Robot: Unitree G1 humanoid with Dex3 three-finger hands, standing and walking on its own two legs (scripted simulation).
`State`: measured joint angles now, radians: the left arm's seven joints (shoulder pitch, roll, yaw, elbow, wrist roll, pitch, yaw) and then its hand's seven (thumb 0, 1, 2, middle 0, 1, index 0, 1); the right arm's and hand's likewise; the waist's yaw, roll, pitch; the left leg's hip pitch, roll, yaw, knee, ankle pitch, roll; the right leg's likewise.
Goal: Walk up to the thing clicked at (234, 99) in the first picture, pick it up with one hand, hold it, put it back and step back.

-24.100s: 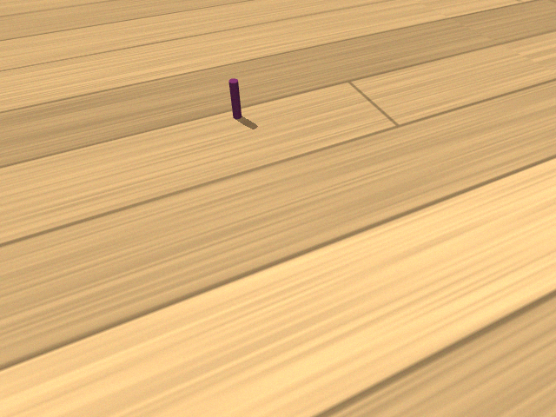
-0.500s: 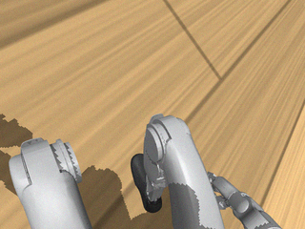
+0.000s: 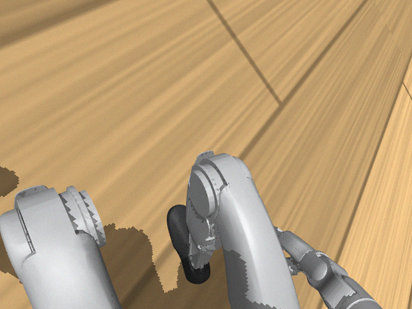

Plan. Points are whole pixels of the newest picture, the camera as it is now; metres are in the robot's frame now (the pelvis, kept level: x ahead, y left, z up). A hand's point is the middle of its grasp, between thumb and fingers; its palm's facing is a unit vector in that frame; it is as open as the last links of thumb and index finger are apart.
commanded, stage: lower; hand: left
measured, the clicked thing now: out of the picture +0.42 +0.38 -0.16
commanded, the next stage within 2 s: loosen in 0.18 s
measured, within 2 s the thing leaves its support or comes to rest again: rests again in 0.80 s
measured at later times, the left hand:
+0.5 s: hand out of the picture +0.43 +0.38 -0.16, palm faces +0.60 -0.80 -0.01, open 8.0 cm
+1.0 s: hand out of the picture +0.44 +0.38 -0.15, palm faces +0.60 -0.80 +0.00, open 13.7 cm
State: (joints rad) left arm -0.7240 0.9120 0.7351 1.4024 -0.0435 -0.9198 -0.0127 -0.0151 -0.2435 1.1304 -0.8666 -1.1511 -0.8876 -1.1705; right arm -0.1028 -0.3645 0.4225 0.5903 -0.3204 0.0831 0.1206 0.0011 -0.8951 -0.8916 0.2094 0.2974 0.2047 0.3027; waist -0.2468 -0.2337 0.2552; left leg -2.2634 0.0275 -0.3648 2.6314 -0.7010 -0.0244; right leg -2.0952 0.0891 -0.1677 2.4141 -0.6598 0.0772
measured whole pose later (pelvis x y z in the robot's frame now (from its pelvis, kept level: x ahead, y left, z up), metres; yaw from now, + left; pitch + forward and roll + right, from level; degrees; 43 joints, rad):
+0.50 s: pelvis +0.00 +0.00 +0.00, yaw -1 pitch +15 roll -17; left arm -0.74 0.95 0.71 1.44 -0.05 -0.95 0.00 -0.02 -0.20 0.94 -0.93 -1.01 -0.95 -1.02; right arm -0.13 -0.36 0.46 0.56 -0.34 0.09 0.12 0.00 -0.89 -0.88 0.21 0.30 0.21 0.30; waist -0.24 -0.26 0.27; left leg -2.25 0.04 -0.39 2.64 -0.71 -0.02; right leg -2.08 0.10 -0.18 2.40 -0.65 0.08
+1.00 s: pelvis +0.00 +0.00 +0.00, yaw -2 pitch +15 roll -18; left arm -0.75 0.96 0.70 1.43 -0.06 -0.96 -0.01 -0.01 -0.32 0.26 -0.50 -0.36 -0.51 -0.35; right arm -0.14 -0.36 0.47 0.55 -0.33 0.10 0.12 0.00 -0.89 -0.88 0.21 0.30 0.21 0.30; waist -0.24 -0.26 0.27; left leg -2.25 0.04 -0.39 2.64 -0.71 -0.01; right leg -2.08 0.10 -0.19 2.40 -0.64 0.08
